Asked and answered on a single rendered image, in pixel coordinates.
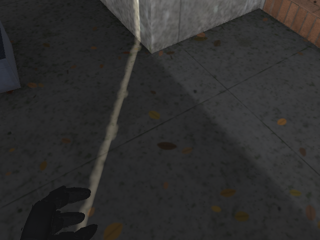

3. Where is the left robot hand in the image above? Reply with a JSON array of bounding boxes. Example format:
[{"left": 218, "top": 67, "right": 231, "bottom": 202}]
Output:
[{"left": 20, "top": 185, "right": 98, "bottom": 240}]

